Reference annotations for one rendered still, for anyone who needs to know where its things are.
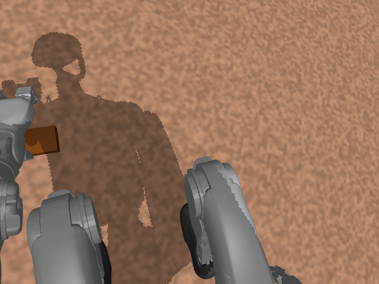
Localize left robot hand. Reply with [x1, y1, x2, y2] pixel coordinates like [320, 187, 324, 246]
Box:
[0, 86, 39, 161]

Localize left robot foot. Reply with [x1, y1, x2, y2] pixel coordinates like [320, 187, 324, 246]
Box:
[99, 241, 112, 284]

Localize small box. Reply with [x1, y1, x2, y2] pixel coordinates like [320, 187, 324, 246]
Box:
[24, 125, 60, 156]

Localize right robot foot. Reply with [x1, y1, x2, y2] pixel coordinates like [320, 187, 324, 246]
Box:
[180, 203, 214, 279]

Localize right robot hand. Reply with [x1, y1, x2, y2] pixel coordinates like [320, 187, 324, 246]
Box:
[269, 266, 302, 284]

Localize left robot arm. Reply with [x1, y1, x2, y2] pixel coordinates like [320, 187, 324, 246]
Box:
[0, 128, 25, 284]

